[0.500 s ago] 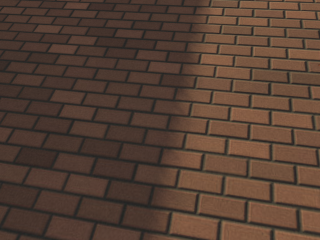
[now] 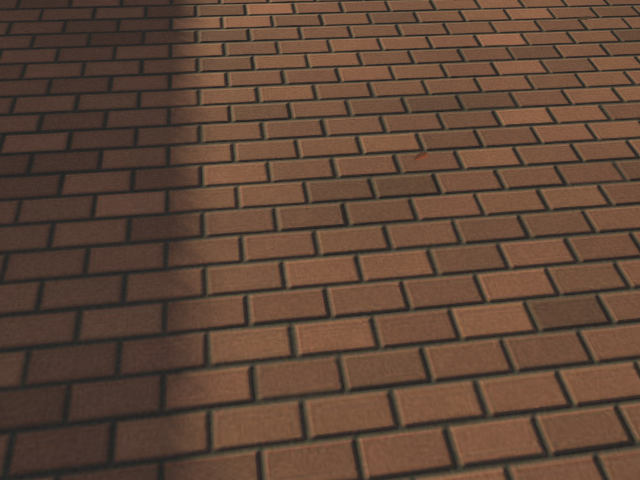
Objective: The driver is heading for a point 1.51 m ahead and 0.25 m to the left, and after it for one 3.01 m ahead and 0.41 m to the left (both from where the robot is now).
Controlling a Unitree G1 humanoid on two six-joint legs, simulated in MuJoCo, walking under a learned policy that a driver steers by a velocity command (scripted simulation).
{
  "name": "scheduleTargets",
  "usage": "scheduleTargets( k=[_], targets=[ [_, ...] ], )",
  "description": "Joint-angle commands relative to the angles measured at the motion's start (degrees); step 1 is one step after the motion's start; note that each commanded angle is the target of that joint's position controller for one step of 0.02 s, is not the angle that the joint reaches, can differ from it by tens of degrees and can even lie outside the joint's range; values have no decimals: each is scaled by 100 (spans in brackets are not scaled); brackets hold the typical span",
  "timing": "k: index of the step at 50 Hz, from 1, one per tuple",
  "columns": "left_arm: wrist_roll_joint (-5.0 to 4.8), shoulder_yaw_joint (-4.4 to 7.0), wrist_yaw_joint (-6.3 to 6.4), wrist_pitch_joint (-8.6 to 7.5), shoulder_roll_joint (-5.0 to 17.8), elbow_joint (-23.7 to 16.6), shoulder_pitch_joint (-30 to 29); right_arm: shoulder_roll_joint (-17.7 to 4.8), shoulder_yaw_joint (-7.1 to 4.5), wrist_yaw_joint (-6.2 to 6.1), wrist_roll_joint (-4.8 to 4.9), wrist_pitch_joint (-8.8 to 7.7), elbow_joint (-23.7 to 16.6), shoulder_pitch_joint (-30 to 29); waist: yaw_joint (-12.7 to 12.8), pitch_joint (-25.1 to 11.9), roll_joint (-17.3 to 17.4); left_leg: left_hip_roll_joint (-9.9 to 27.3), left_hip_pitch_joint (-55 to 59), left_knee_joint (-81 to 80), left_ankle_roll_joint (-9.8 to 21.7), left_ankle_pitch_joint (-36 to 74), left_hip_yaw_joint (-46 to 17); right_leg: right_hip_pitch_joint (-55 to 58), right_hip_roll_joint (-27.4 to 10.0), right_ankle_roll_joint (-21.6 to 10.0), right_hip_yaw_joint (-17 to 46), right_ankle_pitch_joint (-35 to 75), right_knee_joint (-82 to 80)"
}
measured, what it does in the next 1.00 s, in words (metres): walks ahead: right foot, then left foot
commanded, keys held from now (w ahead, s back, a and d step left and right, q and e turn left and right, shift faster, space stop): w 0.42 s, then w+q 0.58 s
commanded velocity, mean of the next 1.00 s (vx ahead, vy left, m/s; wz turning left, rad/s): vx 0.47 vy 0.00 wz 0.12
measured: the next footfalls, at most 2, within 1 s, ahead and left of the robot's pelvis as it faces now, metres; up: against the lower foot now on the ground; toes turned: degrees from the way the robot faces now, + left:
right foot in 0.24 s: +0.23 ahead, -0.18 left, +0.00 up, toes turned -5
left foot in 0.76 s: +0.57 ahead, +0.04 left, +0.00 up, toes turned +6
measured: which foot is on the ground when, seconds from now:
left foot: down 0.00-0.24, up 0.26-0.74, down 0.76-1.00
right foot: up 0.00-0.22, down 0.24-0.76, up 0.78-1.00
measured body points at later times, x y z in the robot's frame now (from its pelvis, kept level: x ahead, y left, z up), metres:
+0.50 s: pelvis +0.23 -0.09 +0.00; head +0.25 -0.10 +0.45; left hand +0.31 +0.19 -0.11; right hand +0.36 -0.37 -0.11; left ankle +0.33 +0.08 -0.67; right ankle +0.19 -0.17 -0.75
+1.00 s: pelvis +0.53 -0.03 +0.00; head +0.56 -0.01 +0.45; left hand +0.64 +0.27 -0.10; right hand +0.67 -0.29 -0.11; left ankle +0.53 +0.04 -0.75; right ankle +0.61 -0.20 -0.67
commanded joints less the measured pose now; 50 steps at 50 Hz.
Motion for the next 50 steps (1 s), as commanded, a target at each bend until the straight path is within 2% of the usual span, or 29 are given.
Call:
scheduleTargets(
  k=[1, 5, 8, 9, 10, 11, 12, 13, 14, 15, 16, 17, 19, 22, 27, 32, 34, 36, 37, 38, 39, 40, 41, 42, 43, 44, 45, 47, 50],
  targets=[
    [-6, -33, -47, -209, 116, -641, -815, -856, -161, 25, 12, -108, -253, -34, -144, 596, 905, 1311, 343, -1138, 938, 92, -1024, -994, -177, 79, -15, 458, -660],
    [6, -162, -188, -303, -77, -751, -1305, -1119, -191, 69, 147, -57, -94, 114, -270, 731, 947, 1314, 50, -1137, 927, 719, -544, -103, -297, 34, -629, 647, -2036],
    [-56, -145, -264, -334, 37, -810, -1403, -1271, -217, 116, 249, -9, 65, 332, -232, 790, 1028, 1547, 192, -990, 899, 1050, -558, 474, -202, -236, -775, 263, -2684],
    [-57, -106, -272, -342, 131, -794, -1268, -1324, -226, 123, 273, 18, 102, 324, -89, 719, 1083, 1617, 280, -808, 863, 1563, -555, 783, -108, -367, -831, 137, -2890],
    [-45, -26, -260, -347, 256, -690, -846, -1370, -223, 120, 289, 42, 121, 223, 250, 470, 1082, 1566, 277, -313, 761, 2644, -395, 1485, 60, -523, -952, 247, -3189],
    [-28, 122, -220, -333, 499, -416, -30, -1245, -174, 113, 287, 49, 154, 256, 669, -68, 881, 1297, 101, 734, 601, 3661, -43, 2678, 245, -714, -1054, 401, -3434],
    [-3, 254, -148, -290, 783, -198, 937, -1005, -65, 97, 190, 13, 91, 270, 1128, -811, 626, 1060, -833, 2167, 361, 3105, 191, 4325, -206, -920, -520, 396, -3226],
    [76, 360, -84, -276, 1528, -136, 1442, -305, 186, 142, 25, -96, -250, 622, 937, -1669, -1139, 170, -3117, 4575, -77, -204, 259, 6276, -1966, -1854, 2403, -473, -3616],
    [72, 242, -96, -317, 1080, -134, 1534, -666, 98, 148, 150, -231, -151, 371, 1091, -2109, -975, -20, -3667, 5500, -61, -1614, -718, 6097, -2289, -2101, 3804, -977, -4512],
    [89, 116, -128, -367, 809, -111, 1114, -1049, -26, 174, 325, -283, -336, -81, 992, -1149, -751, 310, -4161, 5744, 47, -1246, -733, 5459, -2069, -1822, 2911, -894, -4559],
    [65, 50, -138, -379, 601, -111, 764, -972, 8, 168, 312, -294, -395, -354, 825, -644, -483, 566, -4088, 5509, 117, -743, -594, 4712, -1793, -1672, 2138, -538, -4598],
    [70, -14, -158, -389, 421, -105, 452, -902, 11, 162, 191, -272, -383, -448, 644, -241, -263, 718, -3902, 5144, 93, -357, -557, 4028, -1534, -1593, 1612, -135, -4772],
    [124, -51, -163, -454, 278, -117, 108, -762, 6, 190, 140, -152, -283, -209, 301, -16, -369, 855, -3287, 4788, 27, 141, -588, 3229, -1253, -1536, 1063, 378, -5165],
    [106, -18, -137, -582, 365, 50, 64, -570, 45, 189, 116, -1, -256, -258, 132, 226, -157, 835, -3386, 4313, -147, 601, -535, 2915, -1221, -1605, 495, 1114, -5481],
    [141, 17, -54, -617, 497, 345, 286, -420, 127, 270, 154, -10, -481, -1179, 439, 573, -52, 596, -3329, 2540, -151, 2134, -465, 2897, -1047, -1293, -511, 1366, -5667],
    [61, 81, -4, -542, 637, 666, 646, -407, 156, 431, 183, -44, -848, -1920, 704, 780, 100, 394, -3498, 1598, 113, 2220, -420, 3821, -1387, -1140, -901, 1480, -5537],
    [36, 107, 29, -452, 682, 730, 657, -444, 141, 506, 158, -51, -975, -2005, 672, 730, 66, 277, -3514, 1449, 264, 1721, -256, 4278, -1498, -1041, -1021, 2215, -5194],
    [48, 150, 90, -358, 846, 710, 575, -617, 53, 529, 137, -26, -1026, -1728, 461, 348, -175, -79, -2901, 1493, 467, 1055, 125, 4546, -1467, -883, -1206, 4341, -4396],
    [61, 162, 131, -294, 913, 683, 532, -814, -58, 510, 135, 1, -946, -1206, 170, -40, -280, -323, -2221, 1505, 599, 801, 300, 4567, -1379, -779, -1328, 5291, -3564],
    [61, 130, 181, -247, 882, 643, 484, -1097, -222, 447, 153, 22, -751, -319, -313, -535, -169, -533, -892, 1263, 801, 1009, 306, 4044, -1155, -585, -1523, 5409, -2289],
    [194, 10, 224, -290, 630, 494, 681, -1607, -375, 334, 169, 82, -637, 554, -556, -1235, 603, 437, 1000, 1327, 1198, 1263, -1237, 2544, -861, -354, -1538, 3374, -413],
    [272, -240, 74, -459, -125, 321, 1364, -1905, -389, 359, 212, 32, -682, 440, 136, -1937, 1839, 1720, 2808, 617, 2314, -194, -4536, 139, 401, -10, -724, -2033, 1420],
    [66, -141, -18, -657, 461, 312, 642, -1362, -269, 348, 207, 20, -746, 587, -381, -2073, 1124, 1698, 2908, -2, 2117, -688, -4884, -440, 208, -128, 183, -2000, 1804],
    [-112, -101, -60, -763, 628, 104, 94, -1193, -220, 322, 162, -2, -740, 351, -388, -1195, 859, 1556, 2253, -125, 1863, -312, -4045, -772, -30, -231, 107, -1479, 1642],
    [-40, -139, -25, -828, 543, 51, -122, -1142, -201, 302, 162, -12, -806, 7, -170, -686, 259, 1338, 1382, -151, 1721, 332, -3453, -635, -278, -265, 44, -1034, 1177],
    [100, -105, 14, -834, 558, 42, -207, -1013, -164, 284, 135, -7, -883, -301, 36, -346, 138, 1150, 640, -231, 1663, 1019, -2994, -345, -423, -213, -2, -803, 722],
    [144, -80, 18, -782, 565, 35, -99, -911, -120, 258, 55, -9, -975, -462, 232, -275, 307, 1007, 166, -362, 1659, 1464, -2758, 25, -523, -171, 41, -650, 550],
    [197, -94, 26, -659, 455, 67, 71, -886, -119, 216, 73, -16, -983, -563, 388, -160, 465, 882, -338, -544, 1724, 1940, -2445, 226, -570, 2, -59, -569, 151],
    [236, -172, 52, -560, 246, -52, -335, -1056, -163, 111, 113, -13, -874, -403, 313, 100, 469, 638, -919, -634, 1627, 2272, -1933, 230, -486, 253, -248, 116, -810]
  ],
)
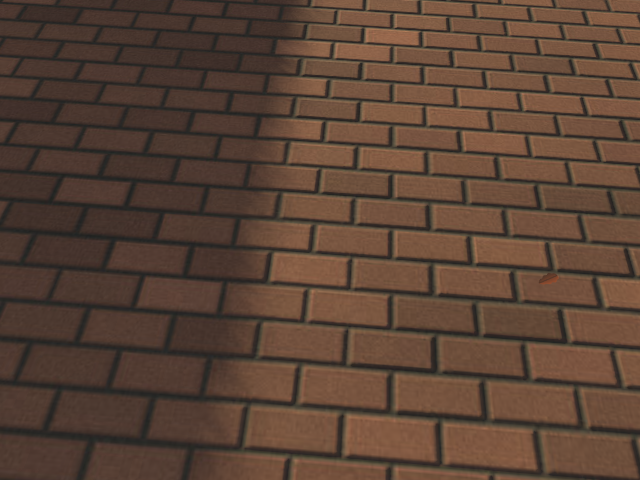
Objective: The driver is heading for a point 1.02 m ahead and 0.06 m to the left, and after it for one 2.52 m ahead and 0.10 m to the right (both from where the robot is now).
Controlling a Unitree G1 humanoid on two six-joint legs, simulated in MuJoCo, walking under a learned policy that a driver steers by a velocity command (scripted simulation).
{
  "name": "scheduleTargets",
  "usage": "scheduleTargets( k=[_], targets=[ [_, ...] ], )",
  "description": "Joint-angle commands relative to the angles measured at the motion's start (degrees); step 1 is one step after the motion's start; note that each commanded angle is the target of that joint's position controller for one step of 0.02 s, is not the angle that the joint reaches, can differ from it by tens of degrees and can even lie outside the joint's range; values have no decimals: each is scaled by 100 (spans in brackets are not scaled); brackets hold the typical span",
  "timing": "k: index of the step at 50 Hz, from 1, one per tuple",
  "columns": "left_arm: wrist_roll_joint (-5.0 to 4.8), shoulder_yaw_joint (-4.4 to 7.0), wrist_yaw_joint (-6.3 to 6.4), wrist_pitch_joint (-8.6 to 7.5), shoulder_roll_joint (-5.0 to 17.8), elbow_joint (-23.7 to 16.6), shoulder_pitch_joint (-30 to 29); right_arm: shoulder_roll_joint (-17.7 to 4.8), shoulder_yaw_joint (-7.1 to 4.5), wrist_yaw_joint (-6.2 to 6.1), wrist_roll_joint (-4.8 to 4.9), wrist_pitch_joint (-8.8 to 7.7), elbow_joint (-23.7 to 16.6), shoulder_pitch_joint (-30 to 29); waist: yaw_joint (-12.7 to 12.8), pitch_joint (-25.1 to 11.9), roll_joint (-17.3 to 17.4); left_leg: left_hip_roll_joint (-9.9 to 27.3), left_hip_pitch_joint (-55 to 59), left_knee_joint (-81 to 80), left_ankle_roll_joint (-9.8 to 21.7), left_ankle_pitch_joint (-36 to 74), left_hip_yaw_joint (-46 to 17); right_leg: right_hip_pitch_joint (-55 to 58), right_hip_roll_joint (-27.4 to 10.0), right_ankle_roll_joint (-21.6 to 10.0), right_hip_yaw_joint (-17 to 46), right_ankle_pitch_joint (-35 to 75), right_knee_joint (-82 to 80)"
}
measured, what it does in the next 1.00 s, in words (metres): walks ahead, turning left: right foot, then left foot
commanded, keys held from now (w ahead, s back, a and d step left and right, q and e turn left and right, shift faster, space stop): w+q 0.34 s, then w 0.50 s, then w+e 0.16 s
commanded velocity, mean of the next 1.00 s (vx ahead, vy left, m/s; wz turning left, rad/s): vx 0.50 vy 0.00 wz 0.29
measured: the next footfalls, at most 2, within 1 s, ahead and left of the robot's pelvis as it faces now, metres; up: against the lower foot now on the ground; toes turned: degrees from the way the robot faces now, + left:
right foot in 0.24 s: +0.34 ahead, -0.14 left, +0.00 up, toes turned +13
left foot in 0.76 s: +0.53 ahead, +0.18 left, +0.00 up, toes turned +19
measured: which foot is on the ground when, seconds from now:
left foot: down 0.00-0.26, up 0.28-0.74, down 0.76-1.00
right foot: up 0.00-0.22, down 0.24-0.76, up 0.78-1.00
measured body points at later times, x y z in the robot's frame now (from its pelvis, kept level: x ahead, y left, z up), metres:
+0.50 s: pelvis +0.28 -0.05 +0.00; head +0.31 -0.05 +0.45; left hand +0.27 +0.24 -0.11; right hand +0.51 -0.26 -0.10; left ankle +0.29 +0.12 -0.67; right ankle +0.30 -0.15 -0.74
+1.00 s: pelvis +0.52 +0.10 +0.00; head +0.54 +0.11 +0.45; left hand +0.57 +0.40 -0.11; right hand +0.68 -0.15 -0.10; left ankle +0.49 +0.17 -0.74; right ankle +0.64 -0.05 -0.66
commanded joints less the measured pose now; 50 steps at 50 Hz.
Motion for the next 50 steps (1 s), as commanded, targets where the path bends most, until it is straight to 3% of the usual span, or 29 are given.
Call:
scheduleTargets(
  k=[1, 4, 7, 10, 11, 12, 13, 14, 15, 16, 17, 18, 20, 24, 28, 31, 33, 35, 36, 37, 38, 39, 40, 41, 42, 43, 44, 47, 50],
  targets=[
    [39, 82, 28, 10, 339, -356, -89, -956, -257, -129, 41, -83, -393, -205, 144, -296, 385, 1286, -168, -847, 957, 1490, -1155, 100, 81, 211, -171, 981, -995],
    [-24, 31, -36, -51, 227, -462, -752, -995, -269, -187, 78, -6, -285, 56, -155, -303, 536, 1067, -302, -684, 667, 942, -1055, 638, 413, 234, -248, 2056, -2285],
    [-117, 89, -111, -116, 391, -551, -1081, -995, -276, -208, 122, 56, -170, 323, -255, -304, 633, 1258, 106, -378, 581, 502, -1537, 803, 548, 158, -80, 2067, -2869],
    [-145, 209, -148, -182, 617, -502, -853, -958, -287, -228, 101, 109, -168, 272, -42, -341, 841, 1473, 602, 152, 433, 508, -2068, 1100, 548, -96, 44, 1400, -3154],
    [-143, 267, -132, -207, 680, -400, -472, -889, -271, -222, 91, 124, -200, 173, 188, -445, 882, 1381, 561, 446, 335, 678, -2071, 1616, 560, -239, -56, 1363, -3365],
    [-81, 356, -93, -237, 846, -303, 103, -673, -196, -199, 61, 112, -253, 147, 483, -880, 773, 1095, 346, 1224, 153, 836, -1846, 2626, 298, -474, 75, 1327, -3423],
    [-12, 437, -36, -228, 1157, -247, 966, -320, -66, -181, -50, 94, -367, 251, 778, -1731, 57, 695, -375, 2841, -70, -234, -1315, 4126, -725, -828, 1085, 933, -3328],
    [23, 525, -88, -142, 1488, -21, 1285, -127, 10, -176, 150, 48, -530, 1026, 379, -2213, -1950, 56, -2379, 4510, -386, -2592, -689, 5581, -1840, -1698, 3794, -532, -3929],
    [-95, 408, -114, -116, 902, -150, 1095, -750, -101, -201, 201, 60, -351, 916, 520, -1701, -1153, 557, -2993, 5189, -475, -2310, -809, 5252, -1830, -1559, 3968, -1650, -4173],
    [-105, 330, -83, -80, 618, -181, 885, -1010, -185, -198, 154, 90, -429, 279, 674, -1011, -605, 724, -3119, 5326, -525, -1749, -648, 4598, -1583, -1324, 3014, -1353, -4228],
    [-51, 287, -78, -50, 548, -188, 640, -939, -188, -205, 91, 113, -493, -10, 590, -646, -207, 905, -2944, 5236, -574, -1349, -488, 3963, -1341, -1217, 2299, -517, -4306],
    [-29, 252, -81, -38, 447, -109, 543, -832, -191, -184, 35, 98, -567, -214, 526, -361, -170, 1031, -2858, 4983, -594, -1097, -486, 3509, -1115, -1232, 1833, 118, -4423],
    [-7, 214, -95, -80, 340, 17, 515, -562, -155, -128, 98, 111, -569, -130, 353, -269, -448, 1170, -2465, 4638, -589, -909, -392, 3048, -822, -1231, 1182, 663, -4688],
    [-101, 284, -124, -128, 568, 298, 622, -278, -47, -98, 25, 113, -672, -496, 316, -130, -302, 1229, -2644, 3593, -671, -582, -235, 2987, -866, -1504, 595, 1542, -4999],
    [-175, 307, -107, -41, 761, 504, 727, -149, 59, 22, 7, -19, -776, -1168, 518, -74, -222, 1257, -2309, 2132, -665, 564, 150, 3030, -666, -1385, -59, 2002, -5060],
    [-231, 321, -105, 33, 892, 730, 1101, -172, 74, 88, 56, -74, -921, -1694, 700, 11, -247, 1119, -2027, 1478, -609, 814, 345, 3211, -751, -1316, -170, 2011, -5006],
    [-267, 334, -100, 97, 954, 863, 1235, -265, 45, 120, 77, -86, -1022, -1877, 667, 74, -317, 1060, -1987, 1201, -473, 578, 353, 3521, -929, -1249, -136, 2200, -4886],
    [-293, 355, -71, 164, 1044, 939, 1208, -412, -21, 137, 53, -96, -1017, -1718, 451, -42, -392, 913, -1548, 945, -283, 269, 461, 3753, -1000, -1136, -206, 3030, -4512],
    [-311, 356, -49, 195, 1081, 952, 1115, -538, -101, 120, 20, -96, -890, -1254, 129, -329, -388, 749, -793, 723, -151, 352, 614, 3699, -885, -1021, -399, 3890, -3953],
    [-289, 309, -27, 211, 985, 961, 1133, -782, -242, 75, -3, -77, -619, -431, -261, -838, -297, 633, 432, 641, 10, 478, 689, 3356, -629, -867, -633, 4305, -2985],
    [-140, 183, -5, 188, 723, 820, 1107, -1180, -377, -8, -42, -33, -420, 594, -669, -1607, 226, 1555, 2137, 854, 334, 649, -347, 2181, -360, -634, -829, 2851, -1320],
    [-88, -45, -54, 84, 8, 662, 1752, -1678, -436, -18, -71, -17, -365, 763, -240, -2321, 1762, 2921, 3744, 231, 1278, -457, -3143, 38, 679, -283, -668, -1265, 683],
    [-206, 93, -89, -16, 605, 752, 1403, -1116, -306, -6, -10, -28, -377, 790, -499, -2304, 1214, 2905, 3583, -255, 1255, -1189, -3678, -599, 496, -322, 106, -1717, 1366],
    [-343, 172, -115, -72, 839, 562, 907, -934, -223, 2, -6, -62, -380, 412, -416, -1407, 1035, 2705, 2898, -373, 1027, -971, -2849, -981, 233, -393, 16, -1247, 1427],
    [-311, 155, -88, -88, 770, 523, 648, -794, -178, 12, -14, -83, -392, 66, -246, -961, 668, 2450, 2153, -472, 896, -394, -2197, -840, -6, -391, -112, -727, 1178],
    [-222, 168, -76, -61, 717, 548, 592, -615, -132, 30, -52, -103, -394, -214, -70, -655, 548, 2268, 1536, -631, 813, 154, -1692, -622, -155, -345, -119, -394, 871],
    [-210, 175, -88, 9, 648, 604, 741, -489, -100, 37, -109, -142, -396, -368, 125, -585, 643, 2142, 1106, -815, 748, 478, -1349, -248, -284, -316, -50, -140, 724],
    [-236, 133, -73, 227, 350, 684, 859, -516, -144, 32, -101, -299, -216, -430, 303, -382, 587, 2098, 514, -1267, 767, 924, -635, -1, -292, -181, 24, 245, 430],
    [-215, 143, -59, 279, 305, 544, 430, -614, -186, -38, -159, -348, -9, -286, 213, -127, 456, 2054, 559, -1433, 662, 1177, -50, -411, -202, -102, 228, 1101, -276]
  ],
)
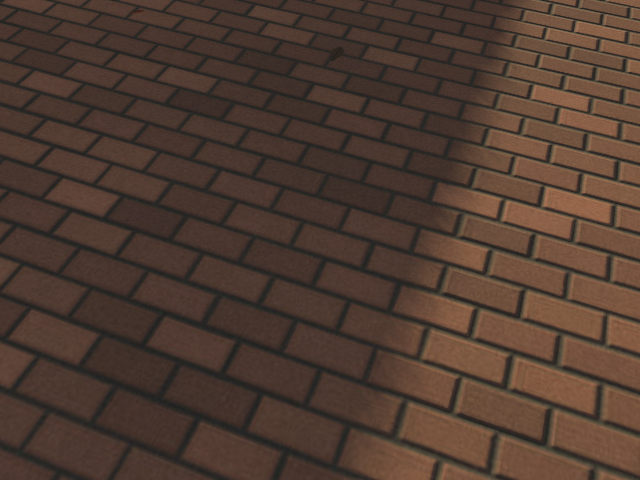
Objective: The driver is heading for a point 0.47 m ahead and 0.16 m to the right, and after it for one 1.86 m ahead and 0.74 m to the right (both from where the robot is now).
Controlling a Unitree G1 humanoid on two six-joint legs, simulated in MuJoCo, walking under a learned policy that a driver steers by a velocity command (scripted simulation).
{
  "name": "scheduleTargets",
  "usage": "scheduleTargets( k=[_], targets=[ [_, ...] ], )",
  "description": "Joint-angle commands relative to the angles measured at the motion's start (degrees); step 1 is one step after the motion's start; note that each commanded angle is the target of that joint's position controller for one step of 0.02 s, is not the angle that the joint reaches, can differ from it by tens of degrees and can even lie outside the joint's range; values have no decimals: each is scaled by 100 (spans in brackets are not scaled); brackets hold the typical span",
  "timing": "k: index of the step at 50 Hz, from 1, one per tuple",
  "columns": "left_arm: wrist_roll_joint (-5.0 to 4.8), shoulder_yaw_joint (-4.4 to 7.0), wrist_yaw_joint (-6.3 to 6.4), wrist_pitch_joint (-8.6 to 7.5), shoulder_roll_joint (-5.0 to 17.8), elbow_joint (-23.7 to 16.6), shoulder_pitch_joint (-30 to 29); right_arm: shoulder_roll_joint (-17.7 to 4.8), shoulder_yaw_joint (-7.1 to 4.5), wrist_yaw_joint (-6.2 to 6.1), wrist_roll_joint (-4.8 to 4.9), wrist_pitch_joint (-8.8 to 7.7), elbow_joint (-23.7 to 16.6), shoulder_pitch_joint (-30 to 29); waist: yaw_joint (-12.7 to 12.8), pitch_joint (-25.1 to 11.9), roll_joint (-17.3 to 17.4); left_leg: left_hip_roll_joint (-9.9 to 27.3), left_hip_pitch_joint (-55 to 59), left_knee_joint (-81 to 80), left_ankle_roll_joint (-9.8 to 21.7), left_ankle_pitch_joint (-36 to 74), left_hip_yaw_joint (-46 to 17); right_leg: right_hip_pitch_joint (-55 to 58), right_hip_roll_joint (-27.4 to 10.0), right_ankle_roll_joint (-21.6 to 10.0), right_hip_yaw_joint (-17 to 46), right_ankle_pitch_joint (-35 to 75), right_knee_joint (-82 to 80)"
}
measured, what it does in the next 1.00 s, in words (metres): walks ahead, turning right: right foot, then left foot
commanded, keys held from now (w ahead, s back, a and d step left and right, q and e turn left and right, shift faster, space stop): w+e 0.92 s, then w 0.08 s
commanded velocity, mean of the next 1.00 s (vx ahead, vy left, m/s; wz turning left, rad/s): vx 0.50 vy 0.00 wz -0.51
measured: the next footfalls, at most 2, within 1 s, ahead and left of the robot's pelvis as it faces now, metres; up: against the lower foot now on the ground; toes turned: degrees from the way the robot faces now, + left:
right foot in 0.30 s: +0.33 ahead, -0.16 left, +0.00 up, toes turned -11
left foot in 0.76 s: +0.65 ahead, -0.04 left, +0.00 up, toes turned -30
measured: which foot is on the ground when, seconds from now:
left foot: down 0.00-0.32, up 0.34-0.74, down 0.76-1.00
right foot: up 0.00-0.28, down 0.30-0.78, up 0.80-1.00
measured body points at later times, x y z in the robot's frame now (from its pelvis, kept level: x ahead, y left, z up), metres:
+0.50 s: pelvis +0.28 -0.08 +0.00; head +0.31 -0.09 +0.44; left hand +0.45 +0.17 -0.11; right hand +0.36 -0.38 -0.11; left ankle +0.34 +0.10 -0.67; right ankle +0.29 -0.15 -0.75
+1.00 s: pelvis +0.56 -0.11 +0.00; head +0.58 -0.11 +0.45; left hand +0.83 +0.05 -0.11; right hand +0.47 -0.38 -0.11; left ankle +0.61 -0.02 -0.75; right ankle +0.50 -0.25 -0.67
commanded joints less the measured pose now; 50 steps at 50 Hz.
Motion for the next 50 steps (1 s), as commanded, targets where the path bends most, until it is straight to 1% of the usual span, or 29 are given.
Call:
scheduleTargets(
  k=[1, 5, 10, 12, 13, 14, 15, 16, 17, 18, 19, 20, 21, 22, 25, 29, 31, 33, 35, 37, 38, 39, 40, 41, 42, 43, 44, 46, 50],
  targets=[
    [15, 61, -12, 10, 218, -264, 87, -753, -190, -72, -24, -163, -288, -325, 154, 68, 601, 1592, 29, -1016, 807, 1317, -680, -291, -95, 49, 333, 997, -631],
    [36, -15, -140, -42, 63, -496, -637, -902, -211, -140, 21, -137, -107, -153, -135, 279, 511, 1558, 217, -1115, 599, 1374, -82, -92, 33, -48, -64, 1884, -1821],
    [28, -38, -324, -48, 63, -932, -1276, -1038, -267, -186, 122, 77, 181, 236, -310, 425, 483, 1888, 1392, -592, 475, 2223, 190, -497, 175, -325, -399, 1138, -2439],
    [26, 29, -382, -31, 188, -1031, -1128, -1175, -302, -242, 137, 178, 161, 135, -114, 171, 683, 1910, 1616, 52, 336, 3982, 368, -28, 460, -524, -737, 525, -2473],
    [32, 102, -385, -7, 315, -1007, -812, -1256, -324, -284, 140, 230, 135, 88, 86, -98, 823, 1887, 1646, 615, 260, 4979, 454, 465, 677, -644, -915, 225, -2420],
    [21, 236, -361, 9, 536, -869, -126, -1286, -326, -325, 136, 287, 104, 18, 482, -492, 825, 1769, 1438, 1577, 140, 5461, 581, 1385, 913, -810, -1006, 217, -2565],
    [7, 428, -273, 34, 889, -655, 829, -1239, -289, -369, 134, 287, 38, -24, 974, -983, 601, 1547, 521, 2948, -76, 4760, 664, 2980, 893, -1071, -641, 532, -2880],
    [6, 602, -154, 76, 1555, -597, 1347, -643, -92, -311, -24, 159, -237, 387, 785, -1623, -658, 778, -1932, 5132, -459, 1068, 634, 5236, -578, -1943, 1963, 252, -2929],
    [-11, 521, -160, 20, 1449, -729, 1280, -500, 18, -208, -8, -78, -312, 325, 693, -2400, -783, -82, -3207, 6294, -554, -2385, -625, 6125, -1377, -2639, 4512, -215, -3901],
    [37, 406, -160, -14, 1052, -721, 1195, -909, -97, -105, 224, -241, -463, -288, 920, -1897, -365, 322, -3811, 6429, -425, -2049, -1152, 5858, -1201, -2298, 3786, -315, -4101],
    [32, 355, -147, -41, 851, -738, 926, -899, -69, -82, 290, -330, -570, -569, 778, -1194, -76, 571, -3852, 6017, -319, -1560, -1048, 5036, -953, -2058, 2942, -38, -4138],
    [25, 311, -139, -43, 714, -797, 543, -853, -77, -119, 173, -354, -544, -625, 498, -714, 307, 788, -3597, 5424, -336, -1233, -986, 4146, -702, -1868, 2361, 479, -4215],
    [65, 245, -119, -47, 517, -891, 262, -925, -134, -152, 62, -305, -511, -592, 296, -482, 252, 937, -3190, 5018, -388, -1005, -971, 3494, -508, -1777, 1960, 1016, -4350],
    [112, 227, -101, -43, 482, -977, 124, -902, -149, -145, 28, -229, -513, -490, 141, -412, 102, 970, -2874, 4856, -463, -873, -972, 3062, -399, -1791, 1838, 1278, -4488],
    [89, 284, -15, -70, 657, -960, 139, -679, -98, -169, -23, -73, -558, -493, 44, -289, 64, 910, -2624, 4102, -755, -488, -780, 2330, -202, -1829, 1357, 1876, -4656],
    [20, 334, 98, -7, 797, -830, 448, -426, 20, -142, 0, -89, -787, -1431, 407, -135, -110, 583, -2191, 2221, -876, 1074, -695, 1944, 209, -1435, 958, 1221, -4552],
    [2, 347, 117, 31, 836, -749, 679, -483, 12, -91, 78, -127, -870, -1765, 565, -151, -176, 413, -1937, 1715, -877, 1458, -719, 2010, 140, -1350, 1172, 805, -4475],
    [-32, 344, 128, 63, 796, -689, 812, -636, -40, -48, 127, -169, -923, -1871, 569, -158, -225, 385, -1864, 1373, -799, 1348, -899, 2326, -9, -1283, 1531, 479, -4201],
    [-17, 348, 146, 83, 768, -683, 803, -801, -114, -17, 141, -216, -916, -1758, 445, -168, -337, 401, -1711, 1203, -645, 949, -1011, 2636, -169, -1184, 1911, 360, -3855],
    [12, 321, 141, 111, 643, -729, 680, -920, -210, -35, 130, -266, -758, -1150, 89, -316, -421, 386, -908, 935, -400, 659, -877, 2621, -38, -1003, 2003, 498, -3318],
    [48, 220, 118, 96, 365, -777, 696, -1103, -291, -75, 47, -296, -674, -548, -203, -809, -218, 783, 157, 935, -145, 498, -1158, 2339, 273, -812, 1727, 462, -2370],
    [160, 91, 104, 68, -42, -833, 1124, -1451, -369, -106, -3, -279, -629, 174, -258, -1635, 841, 1904, 1790, 1024, 282, 165, -2392, 1340, 860, -528, 1085, -1164, -646],
    [-81, 56, 106, 16, 8, -1032, 1577, -1711, -447, -54, 18, -183, -387, 555, -62, -1944, 2637, 2850, 2748, 159, 1035, -1821, -5142, -489, 1139, -302, 585, -2406, 938],
    [-135, 183, 134, 29, 613, -874, 1313, -1152, -323, -45, 89, -174, -538, 262, -210, -1281, 1594, 2668, 2239, -138, 862, -2864, -5002, -935, 729, -223, 778, -1947, 1532],
    [-79, 245, 131, 69, 798, -969, 720, -902, -243, -75, 84, -136, -573, -14, -288, -662, 1086, 2443, 1583, -136, 630, -2340, -3997, -989, 556, -195, 564, -1441, 1609],
    [-5, 246, 128, 103, 720, -1004, 488, -780, -186, -76, 26, -118, -589, -260, -190, -336, 704, 2194, 944, -192, 550, -1402, -3238, -755, 362, -161, 476, -1063, 1455],
    [33, 262, 107, 112, 632, -1055, 392, -650, -148, -90, 4, -111, -532, -424, -75, -148, 757, 1986, 563, -280, 534, -787, -2715, -603, 205, -150, 491, -812, 1169],
    [-33, 247, 50, 163, 413, -1060, 479, -558, -129, -111, 11, -144, -448, -490, 44, -80, 1034, 1729, 199, -519, 481, -166, -1932, -250, 48, -129, 336, -598, 892],
    [33, 135, 39, 170, 83, -1199, 128, -781, -201, -78, 43, -197, -161, -226, 22, 14, 720, 1802, 236, -799, 779, 737, -1360, -460, 65, -48, 328, -159, -43]
  ],
)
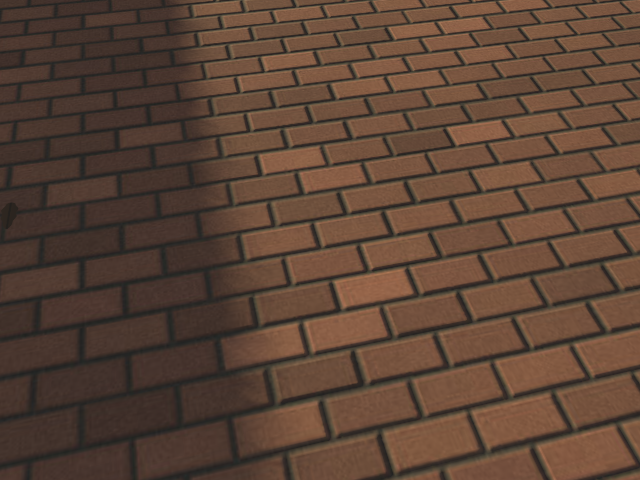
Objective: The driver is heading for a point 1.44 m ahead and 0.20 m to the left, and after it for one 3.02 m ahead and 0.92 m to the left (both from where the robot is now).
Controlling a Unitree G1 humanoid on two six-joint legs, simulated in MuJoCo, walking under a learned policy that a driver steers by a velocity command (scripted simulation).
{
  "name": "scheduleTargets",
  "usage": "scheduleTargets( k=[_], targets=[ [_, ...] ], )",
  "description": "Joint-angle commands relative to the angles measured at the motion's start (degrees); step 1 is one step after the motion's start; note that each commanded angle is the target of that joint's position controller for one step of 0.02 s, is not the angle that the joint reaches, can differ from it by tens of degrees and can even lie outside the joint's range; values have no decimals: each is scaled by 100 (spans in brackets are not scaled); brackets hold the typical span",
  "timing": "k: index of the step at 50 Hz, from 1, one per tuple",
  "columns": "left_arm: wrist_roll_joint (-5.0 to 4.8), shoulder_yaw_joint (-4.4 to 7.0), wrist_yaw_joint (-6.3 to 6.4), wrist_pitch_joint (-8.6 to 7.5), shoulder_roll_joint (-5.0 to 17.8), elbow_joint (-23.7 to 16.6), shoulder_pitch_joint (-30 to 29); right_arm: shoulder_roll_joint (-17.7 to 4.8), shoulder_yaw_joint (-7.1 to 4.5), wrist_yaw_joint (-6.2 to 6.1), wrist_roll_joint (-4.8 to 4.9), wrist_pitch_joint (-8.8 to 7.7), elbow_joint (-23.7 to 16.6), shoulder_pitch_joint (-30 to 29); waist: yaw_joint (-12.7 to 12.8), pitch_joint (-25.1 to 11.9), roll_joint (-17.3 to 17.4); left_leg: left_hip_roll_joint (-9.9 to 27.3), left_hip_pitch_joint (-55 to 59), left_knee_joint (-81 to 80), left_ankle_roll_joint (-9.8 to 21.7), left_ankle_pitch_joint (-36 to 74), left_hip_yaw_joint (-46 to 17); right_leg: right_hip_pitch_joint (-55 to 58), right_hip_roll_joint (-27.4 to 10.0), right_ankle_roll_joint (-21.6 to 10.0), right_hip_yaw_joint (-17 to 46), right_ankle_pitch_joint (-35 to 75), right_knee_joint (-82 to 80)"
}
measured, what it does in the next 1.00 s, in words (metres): walks ahead: right foot, then left foot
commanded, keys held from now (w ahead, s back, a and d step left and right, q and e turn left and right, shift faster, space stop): w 1.00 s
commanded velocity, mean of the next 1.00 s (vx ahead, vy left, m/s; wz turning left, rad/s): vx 0.50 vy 0.00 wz -0.10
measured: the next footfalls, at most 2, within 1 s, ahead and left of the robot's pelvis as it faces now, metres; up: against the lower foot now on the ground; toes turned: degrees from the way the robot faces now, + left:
right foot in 0.28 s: +0.31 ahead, -0.16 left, +0.00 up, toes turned -5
left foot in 0.80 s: +0.62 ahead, +0.06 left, +0.00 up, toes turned -2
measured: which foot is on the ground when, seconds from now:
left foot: down 0.00-0.28, up 0.30-0.78, down 0.80-1.00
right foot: up 0.00-0.26, down 0.28-0.82, up 0.84-1.00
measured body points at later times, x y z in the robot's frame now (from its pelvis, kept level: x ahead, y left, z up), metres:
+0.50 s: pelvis +0.27 -0.07 +0.00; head +0.29 -0.08 +0.45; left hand +0.37 +0.20 -0.11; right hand +0.38 -0.36 -0.11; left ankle +0.32 +0.09 -0.67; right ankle +0.27 -0.15 -0.74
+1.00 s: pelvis +0.55 -0.02 +0.00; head +0.57 -0.01 +0.45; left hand +0.67 +0.25 -0.12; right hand +0.61 -0.30 -0.12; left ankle +0.58 +0.07 -0.74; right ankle +0.54 -0.18 -0.67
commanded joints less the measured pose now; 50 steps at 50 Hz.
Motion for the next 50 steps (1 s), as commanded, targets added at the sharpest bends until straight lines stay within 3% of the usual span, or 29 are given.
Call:
scheduleTargets(
  k=[1, 5, 9, 11, 12, 13, 14, 15, 16, 17, 18, 19, 20, 21, 24, 26, 30, 35, 38, 39, 40, 41, 42, 43, 44, 45, 47, 50],
  targets=[
    [40, -23, -30, -92, 58, -472, -212, -864, -203, 5, 24, -93, -204, -138, 84, 9, 682, 1589, 490, -1176, 1018, 1085, -1198, -648, -214, 51, 243, 559, -760],
    [56, -122, -171, -221, -58, -597, -930, -1033, -218, -8, 132, -3, -4, 1, -123, 153, 648, 1410, 517, -1210, 892, 1412, -575, -223, -160, 17, -224, 1512, -2189],
    [7, -122, -259, -269, 29, -808, -1483, -1200, -247, -6, 217, 118, 291, 424, -227, 298, 731, 1670, 1013, -1052, 812, 1692, -563, -29, -30, -159, -423, 1258, -2881],
    [29, -59, -276, -281, 183, -816, -1361, -1301, -269, -25, 256, 188, 373, 405, -20, 182, 845, 1745, 1272, -657, 709, 2670, -488, 393, 136, -352, -552, 886, -3155],
    [64, 22, -262, -283, 317, -695, -914, -1346, -272, -44, 278, 221, 395, 322, 298, -113, 872, 1646, 1243, -98, 599, 3600, -309, 1141, 312, -485, -707, 954, -3380],
    [84, 166, -223, -269, 560, -412, -73, -1262, -227, -66, 269, 241, 414, 326, 716, -628, 788, 1403, 921, 878, 443, 4094, -65, 2397, 474, -652, -813, 1176, -3543],
    [108, 303, -141, -227, 928, -188, 924, -1022, -111, -88, 136, 216, 300, 305, 1126, -1351, 408, 1162, -247, 2421, 214, 2784, 79, 4134, -266, -936, 59, 1342, -3300],
    [142, 375, -102, -213, 1516, -134, 1135, -294, 128, -41, 23, 109, 90, 863, 706, -2014, -1136, 110, -2480, 4546, -170, -1378, -23, 5813, -1777, -1864, 2935, 436, -3838],
    [90, 256, -112, -235, 1022, -156, 1203, -788, 20, -2, 147, -15, 188, 602, 957, -2313, -773, 160, -3099, 5359, -142, -2188, -949, 5792, -1930, -2005, 3801, -126, -4393],
    [96, 159, -123, -275, 793, -135, 845, -1056, -67, 29, 308, -79, -4, 114, 898, -1391, -607, 446, -3552, 5481, -73, -1793, -915, 5159, -1699, -1759, 2904, 153, -4467],
    [89, 108, -130, -299, 631, -134, 516, -1000, -49, 13, 282, -106, -53, -169, 738, -913, -281, 696, -3442, 5197, -43, -1275, -804, 4404, -1409, -1584, 2154, 676, -4544],
    [120, 65, -152, -316, 479, -134, 219, -951, -64, -7, 173, -96, -44, -276, 553, -585, -102, 838, -3220, 4843, -75, -934, -774, 3735, -1202, -1486, 1698, 1176, -4704],
    [169, 19, -164, -349, 324, -149, 41, -915, -81, -2, 134, -36, -1, -176, 350, -479, -145, 959, -2852, 4638, -94, -687, -834, 3277, -1042, -1428, 1391, 1551, -4887],
    [174, 22, -169, -380, 306, -132, -36, -804, -65, 9, 138, 31, 44, -47, 225, -462, -177, 980, -2606, 4503, -135, -553, -841, 3004, -1007, -1454, 1250, 1656, -5068],
    [121, 71, -144, -486, 455, 45, -6, -581, -16, -13, 81, 183, 5, -212, 112, -193, -41, 1010, -2647, 3904, -302, -146, -782, 2563, -969, -1541, 787, 1953, -5444],
    [121, 92, -97, -489, 532, 172, 121, -535, 10, -11, 46, 196, -111, -622, 211, -18, 26, 1004, -2835, 3195, -366, 516, -775, 2563, -878, -1473, 509, 1931, -5557],
    [81, 117, -32, -446, 685, 409, 442, -420, 83, 83, 88, 121, -282, -1426, 502, 185, 23, 755, -2523, 1766, -332, 1684, -583, 2566, -688, -1224, 49, 1663, -5622],
    [12, 156, -2, -342, 795, 774, 856, -544, 77, 215, 130, 66, -538, -2031, 638, 316, 2, 609, -2631, 1035, -93, 1409, -633, 3447, -1071, -1100, 144, 1735, -5255],
    [10, 187, 38, -247, 890, 870, 775, -737, -1, 246, 117, 33, -471, -1637, 346, 38, -154, 379, -1938, 824, 154, 779, -417, 3836, -1123, -917, 121, 3012, -4613],
    [21, 168, 51, -207, 864, 872, 688, -898, -104, 217, 102, 31, -281, -1006, -3, -349, -125, 185, -1041, 700, 295, 777, -225, 3747, -897, -789, -76, 3872, -3849],
    [83, 80, 75, -188, 671, 825, 732, -1204, -240, 161, 79, 38, -23, -65, -373, -1049, 50, 442, 446, 893, 520, 967, -469, 3111, -591, -600, -319, 3603, -2607],
    [116, -103, 31, -275, 113, 669, 1352, -1776, -380, 123, -21, 73, 70, 622, -286, -1996, 1214, 1911, 2819, 832, 1385, 253, -2834, 838, 184, -141, -640, 1601, -335],
    [100, -134, 16, -387, 95, 759, 1279, -1454, -300, 141, 100, 106, 153, 816, -392, -2373, 1807, 2327, 3282, -130, 1696, -626, -4591, -210, 674, -53, 12, -1637, 730],
    [-55, 7, -28, -476, 617, 637, 827, -1177, -189, 137, 141, 102, 110, 476, -404, -1584, 1379, 2199, 2721, -321, 1427, -1222, -4081, -816, 315, -152, 304, -1506, 1197],
    [-119, 4, -34, -518, 648, 509, 397, -1029, -147, 120, 109, 108, 19, 78, -280, -967, 1032, 2008, 1931, -431, 1243, -1100, -3368, -906, 7, -229, 110, -1018, 1061],
    [-43, 7, -11, -517, 602, 462, 155, -883, -104, 125, 57, 101, -11, -260, -124, -481, 727, 1797, 1111, -627, 1171, -633, -2823, -761, -211, -220, -15, -578, 685],
    [46, 29, 13, -401, 448, 550, 336, -661, -39, 139, -28, 44, -45, -571, 209, -286, 893, 1499, 234, -948, 1090, 102, -2222, -84, -458, -173, 38, -81, 201],
    [88, -10, 42, -276, 240, 550, 283, -805, -82, 110, 19, -33, 75, -498, 315, -146, 778, 1424, -93, -1279, 1225, 811, -1677, -77, -520, -3, -47, 356, -320]
  ],
)
Keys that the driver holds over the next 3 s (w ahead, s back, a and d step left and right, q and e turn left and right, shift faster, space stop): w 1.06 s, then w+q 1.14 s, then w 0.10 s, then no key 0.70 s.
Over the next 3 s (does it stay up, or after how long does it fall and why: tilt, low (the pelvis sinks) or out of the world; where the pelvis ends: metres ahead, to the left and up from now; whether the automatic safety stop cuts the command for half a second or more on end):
stays up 1.39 0.18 -0.01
